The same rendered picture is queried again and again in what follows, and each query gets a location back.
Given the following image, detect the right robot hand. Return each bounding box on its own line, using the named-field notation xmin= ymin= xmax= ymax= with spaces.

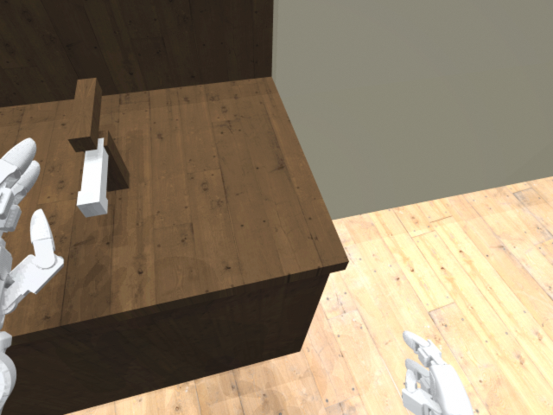
xmin=402 ymin=330 xmax=474 ymax=415

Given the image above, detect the counter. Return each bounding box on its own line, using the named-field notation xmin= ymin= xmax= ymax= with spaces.
xmin=0 ymin=0 xmax=349 ymax=415

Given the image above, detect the left robot hand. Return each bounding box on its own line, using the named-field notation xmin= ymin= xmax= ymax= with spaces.
xmin=0 ymin=138 xmax=64 ymax=330

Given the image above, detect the tap lever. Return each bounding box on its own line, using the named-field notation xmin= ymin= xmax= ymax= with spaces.
xmin=77 ymin=138 xmax=108 ymax=217

